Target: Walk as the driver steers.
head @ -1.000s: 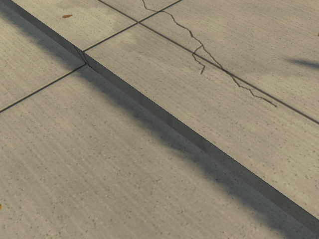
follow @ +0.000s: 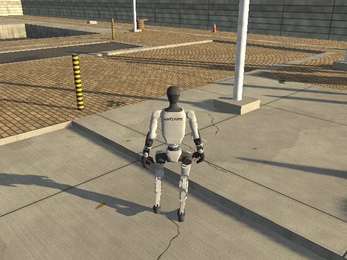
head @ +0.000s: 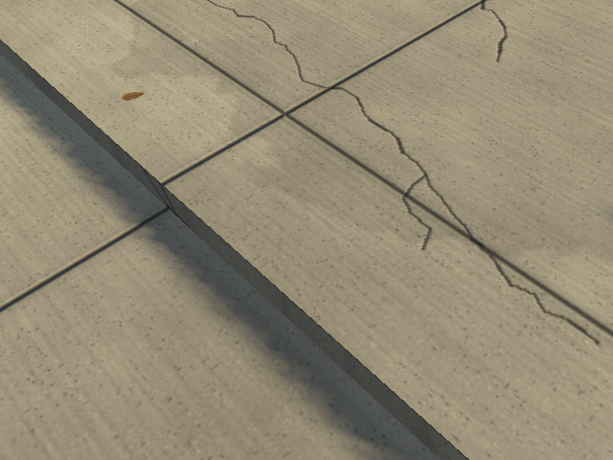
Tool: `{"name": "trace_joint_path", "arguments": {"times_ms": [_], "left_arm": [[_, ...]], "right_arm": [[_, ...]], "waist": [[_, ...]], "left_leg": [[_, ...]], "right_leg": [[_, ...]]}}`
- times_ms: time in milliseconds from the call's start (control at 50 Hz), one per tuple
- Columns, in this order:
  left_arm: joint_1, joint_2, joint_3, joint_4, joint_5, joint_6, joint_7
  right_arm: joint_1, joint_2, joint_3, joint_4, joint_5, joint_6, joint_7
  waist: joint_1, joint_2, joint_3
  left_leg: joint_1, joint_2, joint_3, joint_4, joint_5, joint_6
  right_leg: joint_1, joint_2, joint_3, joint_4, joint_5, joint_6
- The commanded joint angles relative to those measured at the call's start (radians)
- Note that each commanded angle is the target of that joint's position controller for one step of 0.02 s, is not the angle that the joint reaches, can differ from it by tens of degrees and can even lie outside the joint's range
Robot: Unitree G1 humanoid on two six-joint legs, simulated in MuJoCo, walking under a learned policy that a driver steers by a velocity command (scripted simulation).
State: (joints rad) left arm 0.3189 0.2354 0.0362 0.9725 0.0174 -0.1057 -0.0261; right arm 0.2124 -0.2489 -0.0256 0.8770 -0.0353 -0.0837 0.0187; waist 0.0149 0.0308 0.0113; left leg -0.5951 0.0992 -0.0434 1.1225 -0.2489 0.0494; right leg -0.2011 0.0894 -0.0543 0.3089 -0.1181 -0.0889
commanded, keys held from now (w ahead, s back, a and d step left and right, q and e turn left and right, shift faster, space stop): w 1.00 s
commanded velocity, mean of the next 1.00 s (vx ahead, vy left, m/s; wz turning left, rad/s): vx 0.50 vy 0.00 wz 0.00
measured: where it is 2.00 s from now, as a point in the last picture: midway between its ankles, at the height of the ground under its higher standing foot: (265, 220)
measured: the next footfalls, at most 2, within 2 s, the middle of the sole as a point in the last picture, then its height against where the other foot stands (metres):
left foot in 0.26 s outside the picture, level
right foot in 0.78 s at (345, 446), level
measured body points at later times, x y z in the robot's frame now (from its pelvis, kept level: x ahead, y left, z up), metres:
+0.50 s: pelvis +0.25 +0.07 +0.01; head +0.27 +0.09 +0.45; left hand +0.34 +0.32 -0.14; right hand +0.25 -0.18 -0.13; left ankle +0.23 +0.14 -0.74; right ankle +0.29 -0.07 -0.67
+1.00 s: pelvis +0.51 +0.02 +0.00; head +0.52 +0.00 +0.45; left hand +0.47 +0.26 -0.14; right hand +0.58 -0.22 -0.15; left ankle +0.52 +0.16 -0.63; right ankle +0.50 -0.04 -0.74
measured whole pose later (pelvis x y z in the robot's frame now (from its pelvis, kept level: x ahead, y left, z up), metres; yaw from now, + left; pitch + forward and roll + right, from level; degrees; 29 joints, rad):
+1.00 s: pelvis +0.51 +0.02 +0.00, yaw -1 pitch -1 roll +0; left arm 0.42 0.18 0.05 1.06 0.01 -0.09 0.00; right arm 0.24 -0.20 -0.05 0.93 -0.04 -0.04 0.03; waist 0.00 0.04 0.03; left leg -0.63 0.08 0.01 1.30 -0.23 0.06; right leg -0.14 0.07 -0.10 0.34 -0.20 -0.11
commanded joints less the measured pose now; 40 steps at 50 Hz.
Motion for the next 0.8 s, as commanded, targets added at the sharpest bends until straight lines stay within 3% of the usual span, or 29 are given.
{"name": "trace_joint_path", "arguments": {"times_ms": [20, 80, 160, 200, 220, 240, 260, 280, 300, 320, 340, 380, 440, 480, 560, 640, 680, 720, 740, 760, 780, 800], "left_arm": [[0.011, 0.099, 0.018, -0.031, 0.007, -0.014, 0.008], [0.042, 0.127, 0.029, -0.035, -0.003, -0.011, 0.001], [0.111, 0.137, 0.032, -0.018, 0.000, -0.006, 0.005], [0.116, 0.147, 0.035, -0.012, 0.004, -0.003, 0.011], [0.114, 0.144, 0.035, -0.008, 0.003, 0.002, 0.015], [0.132, 0.117, 0.025, -0.001, 0.005, 0.005, 0.016], [0.130, 0.074, 0.010, -0.018, 0.002, 0.004, 0.019], [0.197, -0.024, -0.015, -0.051, -0.031, 0.000, 0.016], [0.150, 0.100, 0.014, -0.042, -0.002, 0.007, 0.023], [0.093, 0.108, 0.021, -0.053, 0.004, 0.009, 0.017], [0.062, 0.083, 0.016, -0.054, -0.002, 0.009, 0.010], [0.045, 0.055, 0.014, -0.050, 0.012, 0.029, 0.003], [0.027, 0.034, 0.013, -0.049, 0.021, 0.049, -0.007], [-0.041, 0.025, 0.010, -0.067, 0.024, 0.053, -0.010], [-0.217, 0.013, -0.002, -0.122, 0.015, 0.054, -0.011], [-0.284, 0.006, -0.012, -0.139, 0.008, 0.054, -0.001], [-0.272, 0.014, -0.008, -0.138, 0.008, 0.050, 0.010], [-0.194, 0.030, 0.005, -0.112, 0.008, 0.040, 0.020], [-0.075, 0.040, 0.016, -0.070, 0.010, 0.032, 0.026], [0.086, 0.062, 0.033, -0.010, 0.018, 0.024, 0.034], [0.235, 0.157, 0.061, 0.017, 0.040, 0.017, 0.044], [0.237, 0.245, 0.079, 0.009, 0.042, 0.025, 0.035]], "right_arm": [[0.076, 0.012, 0.012, -0.036, -0.019, 0.029, 0.023], [-0.059, -0.016, 0.013, -0.075, 0.006, 0.027, 0.021], [-0.164, -0.044, 0.004, -0.116, 0.009, 0.019, 0.014], [-0.145, -0.051, -0.003, -0.120, 0.004, 0.008, 0.010], [-0.085, -0.052, -0.007, -0.102, -0.003, 0.000, 0.007], [0.027, -0.070, -0.020, -0.062, -0.012, -0.012, -0.001], [0.203, -0.134, -0.041, -0.022, -0.029, -0.027, -0.012], [0.302, -0.261, -0.077, -0.001, -0.028, -0.022, -0.016], [0.294, -0.200, -0.071, 0.007, 0.002, -0.009, -0.009], [0.209, -0.141, -0.054, -0.011, 0.008, -0.008, -0.001], [0.148, -0.096, -0.043, -0.020, 0.007, -0.013, 0.005], [0.116, -0.048, -0.030, -0.010, 0.014, -0.021, 0.001], [0.181, -0.049, -0.029, 0.035, 0.024, -0.034, -0.006], [0.220, -0.057, -0.030, 0.058, 0.027, -0.035, -0.008], [0.260, -0.050, -0.023, 0.090, 0.024, -0.030, -0.009], [0.321, -0.061, -0.024, 0.128, 0.014, -0.025, -0.019], [0.317, -0.056, -0.023, 0.136, 0.007, -0.020, -0.027], [0.284, -0.074, -0.027, 0.138, 0.008, -0.020, -0.031], [0.267, -0.086, -0.031, 0.141, 0.011, -0.017, -0.032], [0.256, -0.091, -0.033, 0.140, 0.017, -0.015, -0.031], [0.263, -0.046, -0.020, 0.115, 0.024, -0.016, -0.026], [0.379, 0.077, -0.003, 0.102, 0.048, -0.010, -0.016]], "waist": [[-0.058, -0.104, 0.067], [-0.013, -0.109, 0.057], [0.029, -0.083, 0.052], [0.018, -0.092, 0.048], [-0.011, -0.084, 0.033], [-0.049, -0.043, -0.015], [-0.116, 0.047, -0.128], [-0.112, 0.293, -0.203], [-0.111, 0.163, -0.160], [-0.071, 0.072, -0.076], [-0.050, 0.028, -0.043], [-0.012, 0.045, 0.000], [0.006, 0.047, 0.000], [-0.002, 0.040, 0.024], [-0.031, 0.045, 0.069], [-0.050, 0.063, 0.081], [-0.031, 0.057, 0.079], [0.013, 0.049, 0.051], [0.064, 0.036, 0.004], [0.126, 0.008, -0.064], [0.165, -0.097, -0.158], [0.073, -0.267, -0.210]], "left_leg": [[0.104, 0.025, 0.062, -0.199, 0.122, -0.021], [0.140, 0.003, 0.083, -0.388, 0.204, -0.036], [0.131, -0.015, 0.079, -0.520, 0.172, -0.026], [0.175, -0.033, 0.090, -0.576, 0.089, -0.008], [0.251, -0.053, 0.104, -0.636, 0.069, 0.001], [0.396, -0.072, 0.100, -0.696, 0.051, 0.017], [0.608, 0.063, -0.057, -0.741, -0.028, 0.060], [0.870, 0.303, -0.454, -0.843, -0.132, 0.184], [0.817, 0.306, -0.561, -0.894, -0.154, 0.198], [0.728, 0.262, -0.432, -0.887, -0.104, 0.179], [0.641, 0.221, -0.334, -0.909, 0.001, 0.161], [0.545, 0.146, -0.189, -0.951, 0.141, 0.118], [0.544, 0.115, -0.092, -0.955, 0.378, 0.123], [0.551, 0.110, -0.053, -0.966, 0.455, 0.134], [0.545, 0.081, 0.002, -0.984, 0.472, 0.137], [0.594, 0.110, 0.015, -0.955, 0.494, 0.148], [0.639, 0.135, 0.012, -0.906, 0.602, 0.151], [0.633, 0.125, 0.037, -0.791, 0.812, 0.131], [0.617, 0.102, 0.055, -0.650, 0.877, 0.119], [0.538, 0.057, 0.084, -0.453, 0.799, 0.102], [0.335, -0.003, 0.118, -0.148, 0.428, 0.073], [0.034, -0.170, 0.103, 0.199, -0.276, 0.031]], "right_leg": [[-0.208, -0.238, 0.145, -0.212, 0.044, -0.148], [-0.148, -0.246, 0.149, -0.223, -0.008, -0.131], [0.031, -0.304, 0.189, -0.170, -0.024, -0.120], [0.085, -0.320, 0.196, -0.105, 0.024, -0.107], [0.092, -0.307, 0.184, -0.036, 0.055, -0.093], [0.076, -0.257, 0.143, 0.118, 0.148, -0.074], [-0.025, -0.191, 0.075, 0.379, 0.092, -0.044], [-0.379, -0.038, -0.054, 0.702, -0.258, 0.011], [-0.494, -0.063, 0.035, 0.834, -0.379, -0.005], [-0.507, -0.118, 0.075, 0.861, -0.295, -0.018], [-0.475, -0.148, 0.083, 0.835, -0.223, -0.016], [-0.415, -0.180, 0.068, 0.776, -0.164, 0.002], [-0.419, -0.173, 0.039, 0.768, -0.099, 0.026], [-0.469, -0.182, 0.023, 0.734, -0.054, 0.042], [-0.469, -0.175, -0.010, 0.518, 0.045, 0.060], [-0.399, -0.146, -0.036, 0.395, 0.049, 0.034], [-0.372, -0.136, -0.032, 0.382, -0.002, 0.004], [-0.223, -0.086, -0.052, 0.320, -0.056, -0.024], [-0.088, -0.051, -0.065, 0.261, -0.053, -0.039], [0.108, -0.039, -0.071, 0.188, -0.034, -0.053], [0.324, -0.269, 0.196, 0.130, -0.153, -0.102], [0.472, -0.531, 0.680, -0.010, -0.076, -0.236]]}}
